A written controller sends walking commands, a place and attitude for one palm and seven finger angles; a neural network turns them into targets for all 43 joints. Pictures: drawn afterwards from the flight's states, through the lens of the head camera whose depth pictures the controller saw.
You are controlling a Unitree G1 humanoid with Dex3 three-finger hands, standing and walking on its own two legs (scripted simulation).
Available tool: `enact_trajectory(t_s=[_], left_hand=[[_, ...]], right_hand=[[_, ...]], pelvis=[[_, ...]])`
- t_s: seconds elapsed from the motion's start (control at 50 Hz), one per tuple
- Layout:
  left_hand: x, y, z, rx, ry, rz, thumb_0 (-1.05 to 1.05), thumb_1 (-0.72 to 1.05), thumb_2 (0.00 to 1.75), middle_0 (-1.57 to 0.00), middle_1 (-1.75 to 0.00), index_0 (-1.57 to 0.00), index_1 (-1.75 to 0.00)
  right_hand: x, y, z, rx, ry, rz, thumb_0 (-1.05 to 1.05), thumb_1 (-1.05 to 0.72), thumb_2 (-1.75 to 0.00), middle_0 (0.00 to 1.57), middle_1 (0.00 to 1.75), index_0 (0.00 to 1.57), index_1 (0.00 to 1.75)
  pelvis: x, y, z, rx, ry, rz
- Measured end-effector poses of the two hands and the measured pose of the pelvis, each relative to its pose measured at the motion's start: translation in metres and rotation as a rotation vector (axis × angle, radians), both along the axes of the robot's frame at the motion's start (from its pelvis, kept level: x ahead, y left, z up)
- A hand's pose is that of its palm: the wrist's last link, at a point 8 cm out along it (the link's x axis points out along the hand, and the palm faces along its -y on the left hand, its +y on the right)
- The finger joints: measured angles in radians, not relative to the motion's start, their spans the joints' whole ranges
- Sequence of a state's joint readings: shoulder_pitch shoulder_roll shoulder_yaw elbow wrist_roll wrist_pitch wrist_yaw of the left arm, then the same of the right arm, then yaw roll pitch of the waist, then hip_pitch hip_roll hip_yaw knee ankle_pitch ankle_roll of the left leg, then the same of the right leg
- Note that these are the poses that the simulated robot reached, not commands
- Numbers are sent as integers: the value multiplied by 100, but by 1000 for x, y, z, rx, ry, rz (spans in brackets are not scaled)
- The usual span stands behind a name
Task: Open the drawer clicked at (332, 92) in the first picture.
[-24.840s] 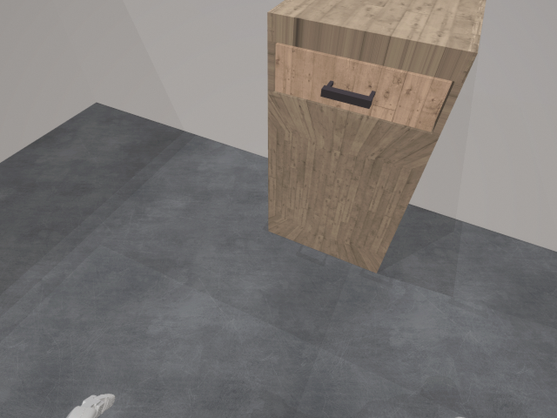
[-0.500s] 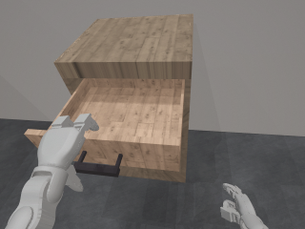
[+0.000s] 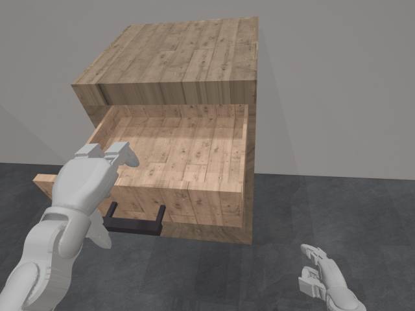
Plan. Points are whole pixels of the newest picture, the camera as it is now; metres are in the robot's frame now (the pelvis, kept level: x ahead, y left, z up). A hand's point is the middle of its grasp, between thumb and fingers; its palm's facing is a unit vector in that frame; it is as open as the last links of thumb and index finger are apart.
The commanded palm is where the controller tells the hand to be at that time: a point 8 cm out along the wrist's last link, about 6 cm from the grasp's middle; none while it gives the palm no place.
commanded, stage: draw the hand back to the body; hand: left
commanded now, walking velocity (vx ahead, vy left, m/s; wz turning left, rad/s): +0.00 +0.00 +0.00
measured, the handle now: (133, 217) +0.29 +0.23 +0.01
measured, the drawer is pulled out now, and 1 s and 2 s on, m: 0.28 0.28 0.28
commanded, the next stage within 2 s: step back with the hand held close in 1.52 s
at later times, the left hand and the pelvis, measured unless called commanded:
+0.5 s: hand (72, 211) +0.21 +0.26 +0.14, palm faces +0.12 -0.07 -0.99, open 13.8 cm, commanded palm +0.18 +0.26 +0.20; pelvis +0.00 +0.00 +0.00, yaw +1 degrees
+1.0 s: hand (74, 192) +0.22 +0.24 +0.19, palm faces +0.38 -0.85 -0.37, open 11.5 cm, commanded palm +0.17 +0.28 +0.20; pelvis +0.03 +0.01 +0.00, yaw +0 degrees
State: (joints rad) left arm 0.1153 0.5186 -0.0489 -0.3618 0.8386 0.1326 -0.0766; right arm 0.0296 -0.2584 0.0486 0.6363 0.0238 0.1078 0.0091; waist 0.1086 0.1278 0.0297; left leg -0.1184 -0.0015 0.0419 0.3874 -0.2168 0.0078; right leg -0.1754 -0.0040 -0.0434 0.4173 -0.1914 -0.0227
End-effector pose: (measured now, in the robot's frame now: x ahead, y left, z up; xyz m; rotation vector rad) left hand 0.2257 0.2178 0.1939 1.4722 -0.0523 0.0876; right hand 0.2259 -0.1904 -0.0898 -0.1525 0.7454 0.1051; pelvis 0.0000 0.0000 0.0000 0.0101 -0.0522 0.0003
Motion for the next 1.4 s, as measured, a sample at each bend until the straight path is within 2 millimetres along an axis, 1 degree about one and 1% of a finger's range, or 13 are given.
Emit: enact_trajectory(t_s=[0.08,0.22,0.42,0.54,0.6,0.66,0.7,0.74,0.84,0.92,1.08,1.28,1.4], left_hand=[[-8,5,6,1,-41,2,0,-49,30,-33,-120,-33,-120],[-17,30,5,5,-31,101,0,-50,30,-32,-120,-32,-120],[-35,29,-2,3,0,47,0,-50,30,-32,-120,-32,-120],[-41,48,2,21,-28,91,0,-50,30,-32,-120,-32,-120],[-43,53,0,-497,-147,62,-1,-49,30,-32,-120,-33,-119],[-45,48,-9,-843,-264,31,-1,-45,32,-32,-117,-32,-117],[-46,45,-8,-959,-328,0,-1,-41,34,-32,-115,-32,-114],[-47,43,-3,-1014,-384,-31,-1,-37,36,-31,-112,-31,-111],[-45,51,11,-1010,-458,-59,-1,-23,42,-30,-103,-30,-102],[-40,58,11,-993,-447,-33,-1,-10,47,-29,-94,-29,-94],[-45,56,1,-988,-360,10,0,17,59,-26,-77,-26,-76],[-60,66,5,-953,-405,76,0,52,74,-24,-54,-24,-54],[-64,60,1,-974,-404,86,1,72,83,-23,-41,-23,-41]], right_hand=[[-3,-4,-2,-8,6,-7,1,-91,-90,20,30,20,30],[-4,-9,-5,-24,21,-5,1,-91,-90,20,30,20,30],[4,-6,2,-52,-23,-5,1,-91,-90,20,30,20,30],[6,1,4,-52,-24,3,1,-91,-90,20,30,20,30],[4,5,10,-46,-82,-19,1,-91,-90,20,30,20,30],[-4,7,18,-57,-131,-41,1,-91,-90,20,30,20,30],[-9,6,22,-77,-146,-45,1,-90,-90,20,30,20,30],[-15,4,23,-93,-150,-48,1,-90,-90,20,30,20,30],[-23,-4,18,-115,-123,-65,1,-90,-90,20,30,20,30],[-25,-11,13,-119,-95,-83,1,-90,-90,20,30,20,30],[-19,-18,12,-115,-94,-113,2,-90,-90,20,30,20,30],[-6,-13,16,-90,-131,-104,1,-90,-90,20,30,20,30],[-5,-12,17,-80,-146,-88,1,-90,-90,20,30,20,30]], pelvis=[[2,-1,0,-2,-1,0],[1,-1,-1,-4,1,6],[4,3,-2,-10,5,13],[4,6,-2,-12,7,15],[4,7,-2,-15,-10,15],[8,7,-1,-15,-18,10],[12,6,-1,-17,-21,7],[17,5,-1,-18,-26,8],[23,6,-1,-23,-31,8],[25,8,0,-22,-22,4],[29,8,-1,-23,-2,0],[27,4,-1,-22,-5,8],[24,2,-1,-21,-8,14]])
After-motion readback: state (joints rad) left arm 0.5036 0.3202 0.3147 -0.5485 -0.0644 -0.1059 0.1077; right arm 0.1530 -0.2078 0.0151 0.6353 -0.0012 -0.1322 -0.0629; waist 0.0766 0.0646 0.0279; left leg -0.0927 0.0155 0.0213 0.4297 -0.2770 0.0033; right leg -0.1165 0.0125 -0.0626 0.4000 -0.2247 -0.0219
